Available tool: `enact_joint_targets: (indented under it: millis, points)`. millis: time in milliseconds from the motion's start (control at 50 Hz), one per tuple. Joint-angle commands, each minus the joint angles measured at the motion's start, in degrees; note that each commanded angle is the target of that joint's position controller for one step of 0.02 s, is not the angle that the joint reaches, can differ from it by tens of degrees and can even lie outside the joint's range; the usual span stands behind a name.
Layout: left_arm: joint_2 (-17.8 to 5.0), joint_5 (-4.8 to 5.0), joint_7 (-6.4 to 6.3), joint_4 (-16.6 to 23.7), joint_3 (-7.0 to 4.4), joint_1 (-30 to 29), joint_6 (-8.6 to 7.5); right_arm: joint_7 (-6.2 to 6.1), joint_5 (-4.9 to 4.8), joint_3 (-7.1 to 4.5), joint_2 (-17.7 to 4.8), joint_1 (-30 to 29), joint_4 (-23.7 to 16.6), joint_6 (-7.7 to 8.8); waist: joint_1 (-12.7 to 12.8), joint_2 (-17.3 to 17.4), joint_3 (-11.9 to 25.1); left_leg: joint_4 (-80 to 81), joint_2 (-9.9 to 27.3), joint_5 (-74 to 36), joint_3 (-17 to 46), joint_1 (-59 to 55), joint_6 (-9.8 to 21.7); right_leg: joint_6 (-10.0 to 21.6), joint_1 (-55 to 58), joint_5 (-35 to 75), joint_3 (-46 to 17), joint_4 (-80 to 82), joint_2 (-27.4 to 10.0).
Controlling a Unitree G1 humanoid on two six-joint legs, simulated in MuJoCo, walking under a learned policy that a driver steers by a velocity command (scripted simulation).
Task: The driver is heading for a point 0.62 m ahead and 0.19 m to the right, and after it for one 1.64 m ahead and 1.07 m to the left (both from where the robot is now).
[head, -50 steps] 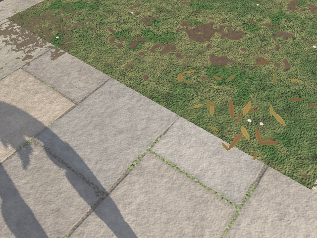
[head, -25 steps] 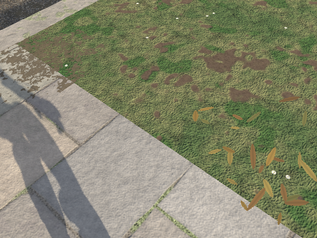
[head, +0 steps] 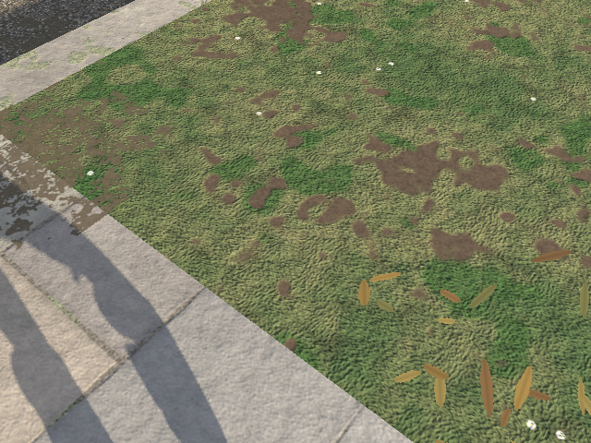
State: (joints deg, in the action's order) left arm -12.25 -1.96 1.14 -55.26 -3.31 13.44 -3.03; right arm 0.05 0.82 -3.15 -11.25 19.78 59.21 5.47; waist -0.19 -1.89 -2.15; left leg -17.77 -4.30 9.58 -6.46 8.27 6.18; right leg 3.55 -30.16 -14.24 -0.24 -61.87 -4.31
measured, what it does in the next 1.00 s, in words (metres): walks ahead, turning right: right foot, then left foot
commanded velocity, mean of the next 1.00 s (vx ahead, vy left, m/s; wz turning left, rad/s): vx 0.18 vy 0.00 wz -0.42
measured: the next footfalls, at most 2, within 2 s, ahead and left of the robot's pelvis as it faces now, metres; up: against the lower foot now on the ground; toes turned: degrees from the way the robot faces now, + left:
right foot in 0.32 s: +0.31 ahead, -0.11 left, +0.00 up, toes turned -12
left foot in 0.94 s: +0.34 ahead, +0.07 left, +0.00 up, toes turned -27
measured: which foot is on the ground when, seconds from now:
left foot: down 0.00-0.30, up 0.32-0.92, down 0.94-1.00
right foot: up 0.00-0.30, down 0.32-0.94, up 0.96-1.00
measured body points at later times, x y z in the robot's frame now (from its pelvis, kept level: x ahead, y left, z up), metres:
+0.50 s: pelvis +0.20 -0.05 -0.01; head +0.25 -0.07 +0.43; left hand +0.34 +0.19 -0.14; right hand +0.23 -0.31 -0.16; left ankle +0.20 +0.10 -0.66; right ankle +0.27 -0.10 -0.75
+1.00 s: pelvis +0.25 +0.00 -0.01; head +0.28 +0.01 +0.44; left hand +0.46 +0.20 -0.14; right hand +0.23 -0.28 -0.11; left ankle +0.29 +0.09 -0.75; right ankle +0.26 -0.10 -0.73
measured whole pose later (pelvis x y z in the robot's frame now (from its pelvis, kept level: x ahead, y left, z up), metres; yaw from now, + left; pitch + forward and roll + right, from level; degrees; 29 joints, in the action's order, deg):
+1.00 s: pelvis +0.25 +0.00 -0.01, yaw -27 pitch +1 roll +0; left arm -15.3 -1.0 -0.6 -47.0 -4.3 12.9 2.1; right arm -2.6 1.3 -1.6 -13.6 12.6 45.2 -0.5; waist 0.6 -2.6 -0.8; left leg -26.1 -2.2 13.4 1.6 13.0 2.4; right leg 2.0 -22.6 -20.3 -9.4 -36.8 9.5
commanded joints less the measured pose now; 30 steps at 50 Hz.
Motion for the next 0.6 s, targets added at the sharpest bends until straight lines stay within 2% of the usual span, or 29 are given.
enact_joint_targets:
  millis: [20, 120, 160, 200, 220, 260, 280, 300, 320, 340, 360, 380, 400, 420, 440, 460, 500, 540, 600]
  points:
    - [-1.35, 0.15, 0.63, 1.72, -0.18, 1.88, 1.12, -0.27, 0.07, -0.68, -5.69, 2.87, -1.79, 1.29, 1.38, 4.65, -2.24, 11.97, 16.02, -10.04, 10.97, -0.41, 5.0, -1.02, -6.1, 5.86, -0.32, 2.79, -1.76]
    - [-0.84, 0.85, 0.96, 5.07, 0.46, -7.7, 0.85, -0.61, 0.03, -0.06, -4.93, 6.38, -1.25, 1.49, -0.78, 5.17, -3.89, 12.21, 14.89, -16.92, 3.84, -4.04, 1.96, -0.84, -7.96, 14.73, 1.1, 15.46, 0.06]
    - [0.25, 0.63, 0.9, 6.01, 1.09, -10.29, 0.56, -1.11, -0.03, 0.29, -4.47, 7.1, -0.85, 1.52, -1.13, 4.96, -4.72, 9.47, 14.74, -29.34, -0.14, -5.07, 1.11, -0.32, -5.21, 16.38, 4.23, 21.34, 1.22]
    - [0.39, 0.38, 0.77, 6.91, 1.38, -11.97, 0.26, -1.77, -0.01, 0.31, -5.05, 8.49, -0.33, 1.2, -1.85, 5.54, -4.0, 4.97, 15.11, -39.08, -2.44, -7.89, 0.46, 0.41, -2.68, 15.62, 7.2, 25.0, 2.88]
    - [-0.01, 0.19, 0.69, 6.95, 1.29, -11.16, 0.08, -2.14, 0.03, 0.22, -5.62, 8.52, -0.22, 0.99, -1.51, 6.29, -3.03, 2.09, 15.45, -44.05, -3.03, -9.45, 0.1, 1.0, -1.09, 13.98, 7.94, 26.04, 3.94]
    - [-1.74, -0.23, 0.35, 5.61, 0.59, -5.07, -0.29, -3.03, -0.03, -0.36, -7.33, 6.73, -0.68, 0.5, 0.98, 8.33, 0.27, -7.03, 15.96, -54.79, -3.77, -11.42, -0.48, 2.87, 4.73, 8.93, 9.09, 27.16, 7.04]
    - [-2.91, -0.33, 0.13, 4.22, -0.04, 0.04, -0.67, -3.27, -0.03, -0.67, -8.06, 5.67, -1.12, 0.09, 2.91, 8.49, 2.95, -14.66, 16.03, -55.32, -3.8, -11.67, -0.46, 4.11, 9.24, 8.05, 8.93, 29.37, 8.46]
    - [-4.13, -0.82, -0.06, 2.56, -0.78, 5.84, -1.32, -3.27, -0.41, -0.9, -8.49, 4.46, -1.69, -0.33, 5.72, 7.34, 5.83, -25.33, 15.28, -48.28, -4.47, -9.41, -1.25, 5.43, 16.27, 13.34, 7.79, 35.59, 8.85]
    - [-8.17, -1.37, -0.51, 1.95, -2.05, 10.6, -1.86, -2.97, -0.95, -1.02, -8.45, 3.64, -3.29, -0.29, 8.14, 3.0, 9.94, -41.65, 12.22, -28.1, -5.44, 0.15, -3.22, 8.51, 27.19, 32.25, 0.03, 36.69, 1.8]
    - [-13.69, -0.93, -0.85, 3.14, -3.39, 8.54, -1.52, -2.45, -1.28, 0.04, -1.71, 10.33, -5.3, -0.49, 1.78, -8.65, 16.88, -61.66, 3.26, 29.31, -3.23, 19.28, -5.38, 17.4, 44.68, 75.44, -18.52, 26.56, -15.82]
    - [-14.1, 1.88, -0.7, 4.12, -3.75, 11.14, -0.42, -2.25, -1.11, -0.42, -4.78, 9.21, -6.12, -1.22, 4.72, -3.12, 25.11, -67.76, 2.15, 26.05, 6.56, 23.14, -5.86, 23.55, 45.72, 69.59, -27.35, 32.69, -19.06]
    - [-11.96, 2.21, -1.14, 5.71, -3.39, 5.06, 0.59, -2.07, -0.58, -0.55, -5.41, 4.58, -7.35, -1.52, 3.24, -0.11, 17.43, -66.83, 5.01, 20.2, 7.91, 25.92, -6.06, 22.07, 37.15, 54.51, -23.76, 37.15, -16.69]
    - [-8.55, 2.34, -1.39, 6.69, -2.45, 0.6, 1.22, -1.91, 0.08, -0.7, -5.79, 0.74, -8.45, -1.58, 2.1, 1.75, 9.48, -62.28, 6.64, 16.72, 7.83, 26.59, -6.36, 19.27, 28.36, 44.86, -20.5, 41.16, -13.41]
    - [-6.61, 2.27, -1.59, 6.73, -1.92, -0.76, 1.63, -1.93, 0.78, -1.03, -6.21, -0.79, -8.92, -2.13, 0.61, 3.05, 5.35, -58.19, 7.62, 15.17, 8.07, 25.33, -6.78, 16.67, 22.47, 40.96, -17.61, 43.17, -10.46]
    - [-5.88, 2.28, -1.86, 6.76, -1.72, -0.45, 1.86, -2.0, 1.45, -1.12, -5.88, 0.06, -9.15, -3.4, -0.4, 2.34, 4.44, -54.83, 8.09, 14.26, 8.11, 22.34, -7.27, 15.13, 18.02, 38.55, -15.46, 44.35, -8.41]
    - [-6.05, 1.79, -1.81, 6.78, -1.68, -0.26, 1.83, -2.08, 1.52, -1.05, -5.1, 0.81, -9.14, -4.61, -1.06, 1.97, 4.71, -52.7, 7.77, 13.56, 7.95, 20.36, -7.55, 14.03, 15.81, 36.93, -14.3, 44.77, -6.91]
    - [-8.27, 1.07, -1.56, 7.41, -2.26, -0.12, 1.46, -2.03, 1.21, -0.83, -4.04, 1.09, -9.67, -5.76, -1.65, 1.17, 6.42, -50.0, 7.01, 11.7, 7.68, 19.5, -7.98, 12.99, 14.66, 36.13, -13.44, 44.67, -5.08]
    - [-9.51, 1.03, -1.5, 8.06, -2.65, 0.34, 1.61, -2.01, 1.2, -0.99, -4.69, -1.06, -10.88, -6.3, -1.15, -0.28, 7.33, -47.17, 7.07, 9.74, 8.07, 21.03, -8.47, 11.67, 15.08, 30.31, -14.23, 45.07, -4.09]
    - [-10.22, 1.26, -1.69, 8.85, -2.99, 1.53, 2.51, -2.09, 1.24, -1.34, -6.14, -5.89, -13.07, -7.11, 0.5, -2.44, 7.02, -43.42, 7.16, 8.18, 9.14, 24.2, -9.3, 9.66, 16.56, 15.83, -17.69, 46.46, -3.16]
